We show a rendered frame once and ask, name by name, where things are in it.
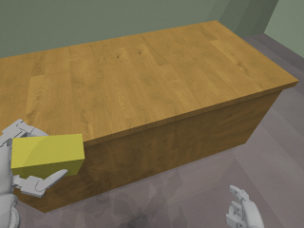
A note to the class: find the sponge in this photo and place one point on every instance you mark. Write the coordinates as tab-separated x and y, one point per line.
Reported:
42	156

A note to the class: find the left robot hand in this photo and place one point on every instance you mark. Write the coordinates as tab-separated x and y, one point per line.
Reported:
32	186

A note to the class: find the table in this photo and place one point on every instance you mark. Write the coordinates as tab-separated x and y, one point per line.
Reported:
144	103

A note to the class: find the right robot hand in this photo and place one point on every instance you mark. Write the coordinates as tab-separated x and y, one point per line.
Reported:
247	215

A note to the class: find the left robot forearm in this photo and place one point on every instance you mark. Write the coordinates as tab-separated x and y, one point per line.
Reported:
9	216

